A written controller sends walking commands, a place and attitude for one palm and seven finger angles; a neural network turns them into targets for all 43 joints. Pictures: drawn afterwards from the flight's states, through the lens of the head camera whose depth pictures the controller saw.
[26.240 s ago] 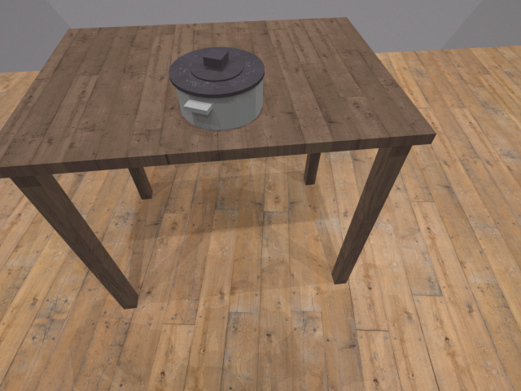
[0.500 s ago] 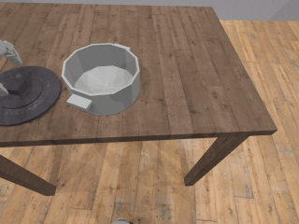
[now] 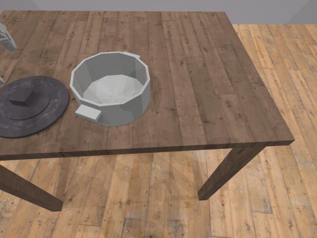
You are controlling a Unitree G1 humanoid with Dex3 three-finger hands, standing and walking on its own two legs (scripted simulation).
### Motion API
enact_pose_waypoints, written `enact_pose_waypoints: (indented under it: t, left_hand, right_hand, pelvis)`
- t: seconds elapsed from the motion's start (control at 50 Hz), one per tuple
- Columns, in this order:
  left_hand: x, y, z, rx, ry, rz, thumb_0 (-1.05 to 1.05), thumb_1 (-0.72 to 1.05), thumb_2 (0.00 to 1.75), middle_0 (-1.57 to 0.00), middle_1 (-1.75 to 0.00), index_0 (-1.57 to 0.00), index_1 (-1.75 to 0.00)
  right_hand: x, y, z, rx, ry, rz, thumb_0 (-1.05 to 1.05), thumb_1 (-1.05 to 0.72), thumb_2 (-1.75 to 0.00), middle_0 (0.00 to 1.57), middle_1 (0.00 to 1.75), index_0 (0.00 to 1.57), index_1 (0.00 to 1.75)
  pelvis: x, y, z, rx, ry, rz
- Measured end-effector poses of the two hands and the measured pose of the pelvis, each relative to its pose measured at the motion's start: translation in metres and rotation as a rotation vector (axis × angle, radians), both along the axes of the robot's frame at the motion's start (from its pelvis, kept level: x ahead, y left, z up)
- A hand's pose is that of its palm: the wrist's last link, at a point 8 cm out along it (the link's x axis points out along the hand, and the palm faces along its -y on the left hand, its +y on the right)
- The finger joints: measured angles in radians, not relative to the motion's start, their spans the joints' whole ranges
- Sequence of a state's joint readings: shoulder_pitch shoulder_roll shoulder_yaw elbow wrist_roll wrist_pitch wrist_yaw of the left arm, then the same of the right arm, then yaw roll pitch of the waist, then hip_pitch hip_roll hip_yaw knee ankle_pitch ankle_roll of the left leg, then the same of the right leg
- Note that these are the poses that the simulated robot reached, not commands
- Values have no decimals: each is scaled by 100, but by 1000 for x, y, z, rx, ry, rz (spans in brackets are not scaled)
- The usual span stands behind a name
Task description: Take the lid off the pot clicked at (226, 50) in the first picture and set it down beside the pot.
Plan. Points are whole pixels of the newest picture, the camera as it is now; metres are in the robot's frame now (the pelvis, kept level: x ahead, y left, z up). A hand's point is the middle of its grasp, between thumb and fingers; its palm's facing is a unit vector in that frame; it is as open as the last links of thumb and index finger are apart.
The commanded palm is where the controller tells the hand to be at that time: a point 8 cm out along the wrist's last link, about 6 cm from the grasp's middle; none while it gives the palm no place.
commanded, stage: raise the empty hand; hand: left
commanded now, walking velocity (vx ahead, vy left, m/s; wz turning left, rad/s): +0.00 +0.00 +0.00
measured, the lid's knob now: (22, 97) +0.45 +0.34 +0.08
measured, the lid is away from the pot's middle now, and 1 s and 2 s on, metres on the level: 0.23 0.23 0.23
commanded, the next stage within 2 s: draw the hand back to the body in 0.42 s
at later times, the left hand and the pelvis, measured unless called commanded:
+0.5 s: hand out of the picture +0.45 +0.35 +0.24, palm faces -0.24 -0.13 -0.96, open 11.0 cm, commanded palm +0.45 +0.35 +0.30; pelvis +0.00 -0.01 +0.01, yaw +0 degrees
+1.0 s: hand out of the picture +0.41 +0.33 +0.22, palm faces -0.20 -0.11 -0.97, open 11.0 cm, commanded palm +0.37 +0.33 +0.29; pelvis +0.01 -0.03 +0.01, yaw +1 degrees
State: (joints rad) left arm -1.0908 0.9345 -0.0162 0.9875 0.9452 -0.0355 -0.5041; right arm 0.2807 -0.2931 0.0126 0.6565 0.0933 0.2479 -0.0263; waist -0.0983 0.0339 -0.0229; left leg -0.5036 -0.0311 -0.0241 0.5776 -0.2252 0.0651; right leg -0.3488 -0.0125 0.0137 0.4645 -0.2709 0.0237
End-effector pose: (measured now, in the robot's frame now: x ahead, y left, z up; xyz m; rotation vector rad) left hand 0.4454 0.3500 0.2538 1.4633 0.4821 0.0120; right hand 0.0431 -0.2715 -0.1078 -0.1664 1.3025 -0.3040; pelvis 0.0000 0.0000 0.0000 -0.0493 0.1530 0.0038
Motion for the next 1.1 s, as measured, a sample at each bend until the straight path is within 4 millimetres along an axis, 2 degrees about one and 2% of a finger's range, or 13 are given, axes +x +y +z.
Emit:
enact_pose_waypoints:
  t: [0.38,0.68,0.82,1.02,1.1]
  left_hand:
    - [-3,2,39,14,-43,72,0,-6,77,-42,-76,-42,-76]
    - [-6,-11,39,19,-60,75,0,-6,77,-42,-76,-42,-76]
    - [-19,-14,31,12,-68,75,0,-6,77,-42,-76,-42,-76]
    - [-47,-21,26,32,-83,62,0,-6,77,-42,-76,-42,-76]
    - [-55,-32,29,-534,-508,-24,0,-7,77,-42,-76,-43,-76]
  right_hand:
    - [12,-5,3,6,-22,31,0,-91,-90,20,30,21,30]
    - [18,-13,2,26,-37,25,0,-91,-90,20,30,20,30]
    - [34,-16,2,34,-77,45,0,-91,-90,20,30,20,30]
    - [74,-14,4,41,-154,120,0,-91,-90,20,30,20,30]
    - [90,-6,10,48,-244,183,0,-91,-90,20,30,20,30]
  pelvis:
    - [3,-6,5,8,-15,7]
    - [7,-15,6,17,-23,-1]
    - [7,-20,5,20,-36,0]
    - [6,-26,5,21,-55,21]
    - [6,-30,8,28,-92,6]
